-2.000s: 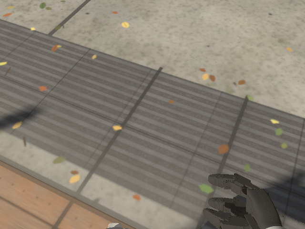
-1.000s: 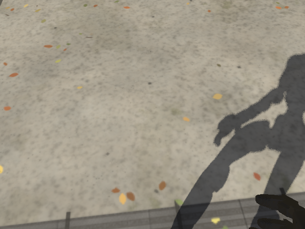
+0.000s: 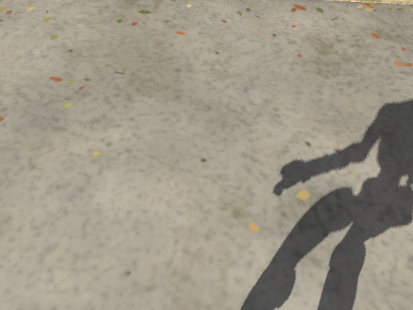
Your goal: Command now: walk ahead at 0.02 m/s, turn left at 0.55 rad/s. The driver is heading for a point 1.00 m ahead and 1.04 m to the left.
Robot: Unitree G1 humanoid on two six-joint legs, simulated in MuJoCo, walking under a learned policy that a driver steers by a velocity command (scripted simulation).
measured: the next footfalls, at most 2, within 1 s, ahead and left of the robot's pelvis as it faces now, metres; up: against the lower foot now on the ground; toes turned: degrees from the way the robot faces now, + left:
right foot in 0.40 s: +0.08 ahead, -0.13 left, +0.00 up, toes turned +19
left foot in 0.80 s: -0.03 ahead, +0.12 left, +0.00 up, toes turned +30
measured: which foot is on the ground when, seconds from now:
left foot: down 0.00-0.40, up 0.42-0.78, down 0.80-1.00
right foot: up 0.00-0.38, down 0.40-0.80, up 0.82-1.00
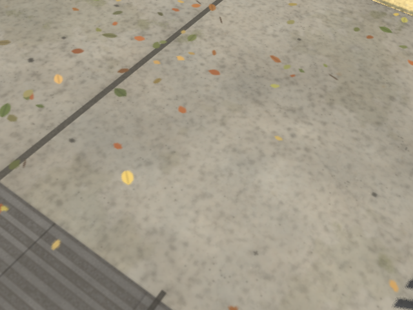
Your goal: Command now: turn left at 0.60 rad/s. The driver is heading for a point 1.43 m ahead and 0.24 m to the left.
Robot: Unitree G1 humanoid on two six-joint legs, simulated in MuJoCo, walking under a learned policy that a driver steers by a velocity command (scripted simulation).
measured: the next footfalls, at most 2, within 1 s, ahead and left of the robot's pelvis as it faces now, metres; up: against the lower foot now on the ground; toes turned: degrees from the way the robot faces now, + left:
right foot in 0.30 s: +0.07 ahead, -0.13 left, +0.00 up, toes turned +16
left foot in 0.70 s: -0.02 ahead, +0.12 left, +0.00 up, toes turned +21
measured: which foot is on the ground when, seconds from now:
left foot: down 0.00-0.30, up 0.32-0.68, down 0.70-1.00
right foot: up 0.00-0.28, down 0.30-0.70, up 0.72-1.00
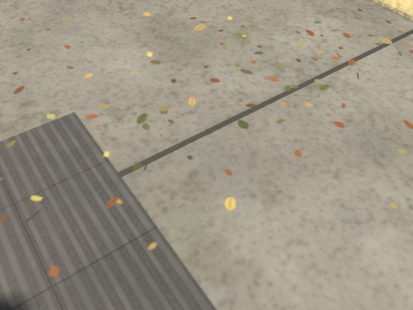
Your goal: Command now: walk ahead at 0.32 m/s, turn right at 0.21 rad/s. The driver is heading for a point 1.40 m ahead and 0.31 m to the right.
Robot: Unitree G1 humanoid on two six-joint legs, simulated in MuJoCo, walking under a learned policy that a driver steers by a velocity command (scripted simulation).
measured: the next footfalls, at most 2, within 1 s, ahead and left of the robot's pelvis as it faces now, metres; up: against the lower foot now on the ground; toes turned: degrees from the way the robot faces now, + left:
right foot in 0.18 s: +0.13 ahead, -0.15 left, +0.00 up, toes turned -9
left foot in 0.70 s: +0.52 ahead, -0.07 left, +0.00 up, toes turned -25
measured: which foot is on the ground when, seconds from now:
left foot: down 0.00-0.20, up 0.22-0.68, down 0.70-1.00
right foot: up 0.00-0.16, down 0.18-0.70, up 0.72-1.00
